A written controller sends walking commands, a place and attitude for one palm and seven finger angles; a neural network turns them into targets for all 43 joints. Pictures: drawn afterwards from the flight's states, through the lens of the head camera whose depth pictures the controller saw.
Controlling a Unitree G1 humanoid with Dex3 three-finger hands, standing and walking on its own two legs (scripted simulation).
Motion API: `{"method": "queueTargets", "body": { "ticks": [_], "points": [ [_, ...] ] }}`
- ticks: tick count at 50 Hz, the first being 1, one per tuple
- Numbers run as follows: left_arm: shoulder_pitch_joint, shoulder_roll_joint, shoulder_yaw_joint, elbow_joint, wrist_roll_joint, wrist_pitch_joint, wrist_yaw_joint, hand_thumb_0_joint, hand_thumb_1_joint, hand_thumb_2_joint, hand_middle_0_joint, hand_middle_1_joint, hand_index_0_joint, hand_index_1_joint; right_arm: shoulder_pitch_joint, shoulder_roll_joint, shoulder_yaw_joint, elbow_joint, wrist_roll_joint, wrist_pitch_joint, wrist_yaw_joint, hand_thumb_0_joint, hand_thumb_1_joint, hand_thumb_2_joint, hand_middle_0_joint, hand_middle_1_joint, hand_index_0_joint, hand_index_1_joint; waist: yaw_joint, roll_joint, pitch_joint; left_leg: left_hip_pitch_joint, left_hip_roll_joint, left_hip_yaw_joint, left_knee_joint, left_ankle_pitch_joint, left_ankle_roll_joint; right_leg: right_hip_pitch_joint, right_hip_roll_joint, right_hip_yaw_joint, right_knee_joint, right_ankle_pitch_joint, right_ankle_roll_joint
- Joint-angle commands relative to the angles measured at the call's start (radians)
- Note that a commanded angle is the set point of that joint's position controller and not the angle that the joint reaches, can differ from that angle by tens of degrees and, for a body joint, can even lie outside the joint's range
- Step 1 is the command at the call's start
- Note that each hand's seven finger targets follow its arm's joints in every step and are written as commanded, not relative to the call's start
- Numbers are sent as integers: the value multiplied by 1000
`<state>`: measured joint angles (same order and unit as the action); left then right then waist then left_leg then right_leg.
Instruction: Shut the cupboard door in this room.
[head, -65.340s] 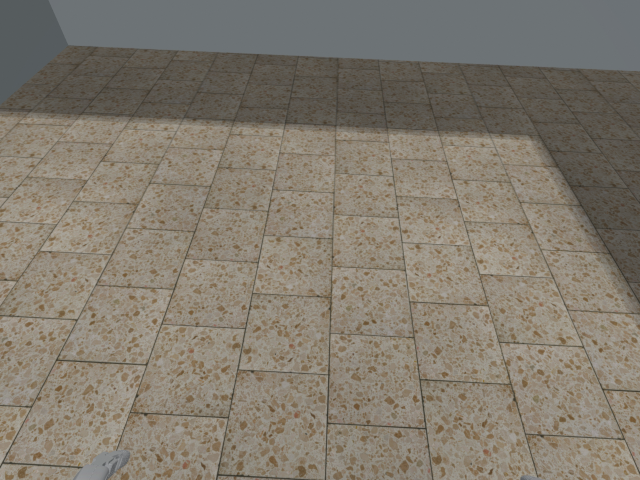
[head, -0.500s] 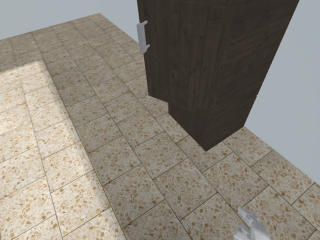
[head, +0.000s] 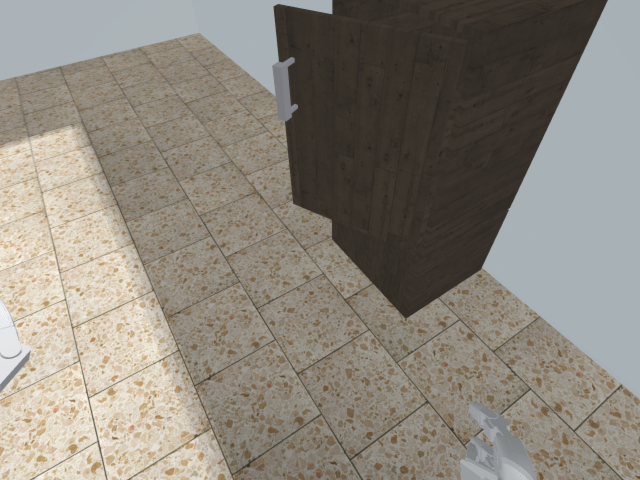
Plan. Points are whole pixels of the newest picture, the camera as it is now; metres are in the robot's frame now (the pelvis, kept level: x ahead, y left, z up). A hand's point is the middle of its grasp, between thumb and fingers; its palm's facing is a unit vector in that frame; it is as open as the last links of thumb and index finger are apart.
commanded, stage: stop stepping back and stand still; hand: left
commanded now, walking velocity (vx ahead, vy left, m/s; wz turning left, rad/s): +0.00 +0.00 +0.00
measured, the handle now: (287, 89) +0.96 +0.13 +0.02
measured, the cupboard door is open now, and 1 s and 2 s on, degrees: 25 25 25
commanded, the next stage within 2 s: let the arm hang, fingers relaxed in 0.06 s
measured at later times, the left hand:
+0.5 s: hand out of the picture +0.06 +0.18 -0.16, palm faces +0.01 -0.99 -0.16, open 7.2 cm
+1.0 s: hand out of the picture -0.03 +0.20 -0.17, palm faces +0.04 -0.98 -0.21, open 7.3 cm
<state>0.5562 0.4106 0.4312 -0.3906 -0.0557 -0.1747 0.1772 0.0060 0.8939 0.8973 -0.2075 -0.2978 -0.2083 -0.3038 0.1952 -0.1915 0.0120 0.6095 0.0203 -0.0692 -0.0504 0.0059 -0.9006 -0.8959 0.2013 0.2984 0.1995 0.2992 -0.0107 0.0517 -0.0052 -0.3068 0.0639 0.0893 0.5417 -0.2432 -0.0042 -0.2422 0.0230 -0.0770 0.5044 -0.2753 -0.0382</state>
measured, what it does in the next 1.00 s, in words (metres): stands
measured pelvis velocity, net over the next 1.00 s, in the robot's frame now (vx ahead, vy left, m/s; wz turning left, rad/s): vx -0.01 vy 0.02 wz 0.00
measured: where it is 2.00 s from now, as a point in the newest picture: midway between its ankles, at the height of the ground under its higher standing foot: outside the picture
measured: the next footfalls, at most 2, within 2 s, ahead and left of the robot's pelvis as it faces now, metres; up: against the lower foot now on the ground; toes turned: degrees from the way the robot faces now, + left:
none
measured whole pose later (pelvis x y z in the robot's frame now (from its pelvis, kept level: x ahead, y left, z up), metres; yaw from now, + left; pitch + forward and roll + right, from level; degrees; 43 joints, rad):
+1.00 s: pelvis -0.01 +0.02 +0.01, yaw +0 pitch -2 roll +0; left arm 0.32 0.16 0.00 1.13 0.01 0.00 0.03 0.00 0.91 0.90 -0.20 -0.30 -0.20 -0.30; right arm 0.30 -0.14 0.01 1.12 -0.01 0.02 -0.02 0.00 -0.91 -0.90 0.20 0.30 0.20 0.30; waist 0.00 0.02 0.02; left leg -0.20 0.02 0.11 0.39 -0.16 0.03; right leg -0.16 -0.01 -0.06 0.41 -0.21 -0.01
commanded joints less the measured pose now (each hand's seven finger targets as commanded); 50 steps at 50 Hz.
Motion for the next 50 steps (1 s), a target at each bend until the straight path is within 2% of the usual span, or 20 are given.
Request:
{"method": "queueTargets", "body": {
  "ticks": [1,2,3,7,8,9,11,12,13,15,17,20,22,27,29,32,33,37,44,50],
  "points": [
    [-66,185,74,-289,12,-40,12,0,900,900,-200,-300,-200,-300,-68,-119,-45,-143,-4,-39,-28,0,-900,-900,200,300,200,300,-1,-139,-146,56,17,-64,-30,117,13,77,-178,183,-102,335,3],
    [-92,203,86,-330,14,-45,16,0,900,900,-200,-300,-200,-300,-75,-116,-43,-146,-6,-40,-35,0,-900,-900,200,300,200,300,1,-115,-143,70,16,-66,-39,125,16,66,-170,175,-100,317,7],
    [-135,259,128,-386,17,-51,23,0,900,900,-200,-300,-200,-300,-89,-121,-42,-147,-10,-41,-42,0,-900,-900,200,300,200,300,4,-57,-143,83,18,-69,-42,134,17,53,-169,181,-98,307,8],
    [-113,229,128,-390,17,-67,33,0,900,900,-200,-300,-200,-300,-83,-114,-35,-145,-15,-42,-49,0,-900,-900,200,300,200,300,13,81,-95,73,38,-97,-110,120,25,44,-115,151,-104,167,17],
    [-76,-28,-376,476,74,52,-117,0,900,900,-200,-300,-200,-300,-141,-243,-78,50,-16,-120,53,0,-900,-900,200,300,200,300,-36,40,7,48,81,-103,15,279,26,-95,-147,40,15,218,8],
    [-112,-7,-323,500,75,153,-158,0,900,900,-200,-300,-200,-300,-70,-293,-86,63,-15,-47,66,0,-900,-900,200,300,200,300,-14,79,-35,-3,89,-108,-38,253,33,-47,-150,87,-11,191,14],
    [-137,-21,-324,529,75,174,-174,0,900,900,-200,-300,-200,-300,-62,-255,-73,52,-19,-9,62,0,-900,-900,200,300,200,300,5,52,-35,-60,95,-121,-46,166,43,-44,-124,67,19,102,10],
    [-175,-12,-332,569,76,169,-178,0,900,900,-200,-300,-200,-300,-66,-254,-62,50,-22,4,63,0,-900,-900,200,300,200,300,12,-3,-27,-89,88,-139,-52,152,50,-24,-120,64,17,103,7],
    [-207,-2,-341,620,81,163,-178,0,900,900,-200,-300,-200,-300,-53,-246,-58,57,-27,12,64,0,-900,-900,200,300,200,300,10,-96,-49,-62,77,-145,-43,178,43,-9,-121,78,3,128,-3],
    [-255,8,-359,724,79,157,-176,0,900,900,-200,-300,-200,-300,-46,-238,-46,71,-33,30,62,0,-900,-900,200,300,200,300,-2,-234,-64,-10,50,-143,-14,167,37,-26,-163,123,-40,157,-22],
    [-295,11,-372,842,79,157,-170,0,900,900,-200,-300,-200,-300,-23,-234,-42,100,-40,46,61,0,-900,-900,200,300,200,300,-13,-274,-83,51,29,-129,-3,216,29,-31,-184,132,-41,219,-39],
    [-299,-20,-398,986,70,170,-160,0,900,900,-200,-300,-200,-300,-24,-197,-23,147,-45,62,59,0,-900,-900,200,300,200,300,-5,-95,-94,74,41,-131,-73,242,26,7,-158,118,-41,150,-12],
    [-287,-33,-405,1074,69,175,-157,0,900,900,-200,-300,-200,-300,-35,-181,-16,185,-46,69,57,0,-900,-900,200,300,200,300,7,10,-72,52,43,-139,-123,164,26,35,-139,124,-74,62,-1],
    [-255,-78,-393,1246,70,168,-154,0,900,900,-200,-300,-200,-300,14,-132,-21,286,-47,74,43,0,-900,-900,200,300,200,300,8,119,-53,53,34,-128,-167,33,17,68,-137,127,-153,22,-16],
    [-252,-74,-398,1299,68,170,-155,0,900,900,-200,-300,-200,-300,34,-131,-23,317,-43,77,38,0,-900,-900,200,300,200,300,9,104,-32,56,40,-133,-182,16,18,66,-134,116,-169,23,-15],
    [-253,-83,-402,1362,66,169,-156,0,900,900,-200,-300,-200,-300,71,-118,-27,361,-41,79,34,0,-900,-900,200,300,200,300,4,37,16,53,40,-131,-208,-35,17,44,-133,120,-201,-12,-15],
    [-249,-79,-401,1379,67,167,-156,0,900,900,-200,-300,-200,-300,85,-122,-31,370,-37,79,32,0,-900,-900,200,300,200,300,4,-10,31,66,44,-131,-208,-11,19,33,-132,115,-208,-4,-15],
    [-237,-108,-409,1439,66,166,-153,0,900,900,-200,-300,-200,-300,127,-105,-30,421,-38,78,28,0,-900,-900,200,300,200,300,-2,-81,70,88,48,-124,-229,-27,25,-6,-130,117,-225,-38,-8],
    [-194,-131,-410,1490,67,165,-147,0,900,900,-200,-300,-200,-300,148,-70,-28,470,-35,74,25,0,-900,-900,200,300,200,300,3,-86,69,111,46,-106,-238,0,29,-6,-128,119,-219,-12,-2],
    [-180,-153,-412,1508,68,167,-143,0,900,900,-200,-300,-200,-300,159,-46,-24,494,-36,73,22,0,-900,-900,200,300,200,300,5,-51,106,97,45,-105,-259,-12,27,-16,-120,121,-210,3,2]
  ]
}}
